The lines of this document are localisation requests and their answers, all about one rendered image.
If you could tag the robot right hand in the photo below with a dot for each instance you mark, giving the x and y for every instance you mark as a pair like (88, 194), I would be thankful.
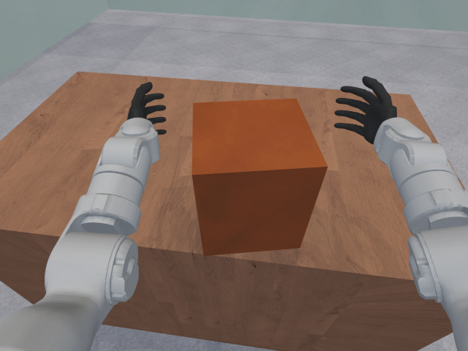
(379, 109)

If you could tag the robot right upper arm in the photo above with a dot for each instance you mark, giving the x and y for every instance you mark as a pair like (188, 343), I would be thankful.
(439, 264)

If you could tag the robot right forearm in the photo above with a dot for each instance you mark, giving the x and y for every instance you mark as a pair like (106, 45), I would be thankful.
(432, 194)

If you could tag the pedestal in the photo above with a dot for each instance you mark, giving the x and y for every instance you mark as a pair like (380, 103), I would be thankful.
(349, 287)

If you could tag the carton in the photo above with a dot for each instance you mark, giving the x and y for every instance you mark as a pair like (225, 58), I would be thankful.
(257, 171)

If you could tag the robot left hand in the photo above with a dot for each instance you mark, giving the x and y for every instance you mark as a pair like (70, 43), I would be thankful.
(139, 101)

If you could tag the robot left upper arm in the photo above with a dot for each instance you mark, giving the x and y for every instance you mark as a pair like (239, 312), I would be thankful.
(88, 274)

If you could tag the robot left forearm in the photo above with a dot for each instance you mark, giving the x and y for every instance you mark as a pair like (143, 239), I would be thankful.
(112, 202)

